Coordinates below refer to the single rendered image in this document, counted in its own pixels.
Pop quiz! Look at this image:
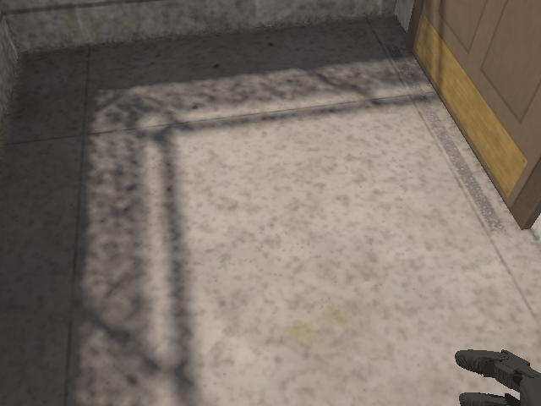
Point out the robot right hand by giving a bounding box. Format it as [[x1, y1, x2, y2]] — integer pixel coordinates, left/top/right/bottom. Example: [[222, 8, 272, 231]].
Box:
[[455, 349, 541, 406]]

